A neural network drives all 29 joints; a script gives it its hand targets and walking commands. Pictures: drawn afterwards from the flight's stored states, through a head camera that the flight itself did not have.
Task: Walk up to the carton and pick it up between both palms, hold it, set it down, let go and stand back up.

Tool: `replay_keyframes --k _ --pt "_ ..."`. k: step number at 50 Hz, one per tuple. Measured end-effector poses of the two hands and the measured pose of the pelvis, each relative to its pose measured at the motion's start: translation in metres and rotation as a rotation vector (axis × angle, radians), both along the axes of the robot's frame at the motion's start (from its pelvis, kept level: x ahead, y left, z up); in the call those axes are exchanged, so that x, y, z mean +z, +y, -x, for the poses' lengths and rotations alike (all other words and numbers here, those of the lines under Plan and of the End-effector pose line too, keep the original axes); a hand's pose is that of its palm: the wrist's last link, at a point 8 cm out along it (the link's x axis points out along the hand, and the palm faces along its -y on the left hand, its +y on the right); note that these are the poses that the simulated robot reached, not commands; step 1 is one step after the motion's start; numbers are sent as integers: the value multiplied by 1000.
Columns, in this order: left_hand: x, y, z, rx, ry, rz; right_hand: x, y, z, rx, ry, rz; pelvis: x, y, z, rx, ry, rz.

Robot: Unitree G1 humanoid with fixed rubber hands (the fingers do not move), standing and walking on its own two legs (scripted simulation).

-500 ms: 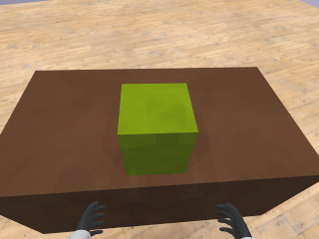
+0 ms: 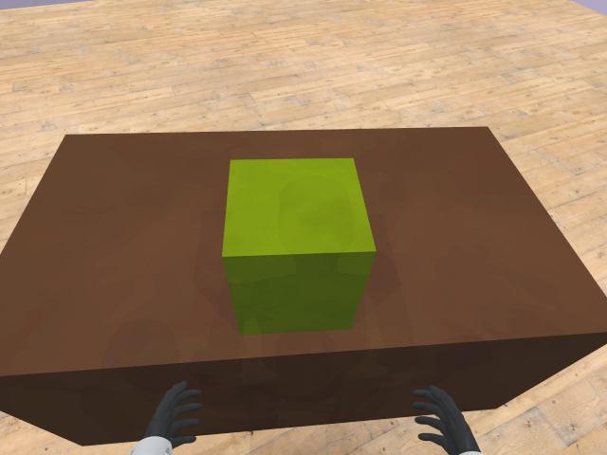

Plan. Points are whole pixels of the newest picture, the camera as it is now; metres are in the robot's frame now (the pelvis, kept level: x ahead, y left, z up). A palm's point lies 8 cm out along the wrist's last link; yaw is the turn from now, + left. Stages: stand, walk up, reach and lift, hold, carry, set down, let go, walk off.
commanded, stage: let go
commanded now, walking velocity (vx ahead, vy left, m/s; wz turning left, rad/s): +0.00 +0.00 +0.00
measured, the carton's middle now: (294, 249) +0.46 +0.03 -0.06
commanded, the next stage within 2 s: stand in 0.04 s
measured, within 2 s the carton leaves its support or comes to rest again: neither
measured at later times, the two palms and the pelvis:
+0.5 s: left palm (131, 453) +0.15 +0.24 -0.09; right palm out of the picture +0.11 -0.25 -0.10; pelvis +0.01 +0.00 +0.00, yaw +0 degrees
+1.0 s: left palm out of the picture +0.15 +0.24 -0.09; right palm out of the picture +0.11 -0.25 -0.10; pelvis +0.01 +0.00 +0.00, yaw +0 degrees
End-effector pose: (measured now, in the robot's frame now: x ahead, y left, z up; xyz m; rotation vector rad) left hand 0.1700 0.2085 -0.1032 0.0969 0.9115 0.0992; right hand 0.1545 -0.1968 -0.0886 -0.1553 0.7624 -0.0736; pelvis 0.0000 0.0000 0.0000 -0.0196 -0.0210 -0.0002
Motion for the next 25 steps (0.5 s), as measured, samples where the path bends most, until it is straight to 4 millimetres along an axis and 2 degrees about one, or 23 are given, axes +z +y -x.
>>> replay_keyframes --k 5,17,25 --pt "4 3 1 5 -46 0 -4 -5 6 5 66 22 0 -1 -3 0 4 -1" --pt "15 23 11 21 -105 -50 -9 -44 30 -14 167 97 0 -3 -13 0 17 -4" --pt "17 28 16 13 -94 -74 -14 -50 44 -28 194 97 0 -3 -13 0 17 -4"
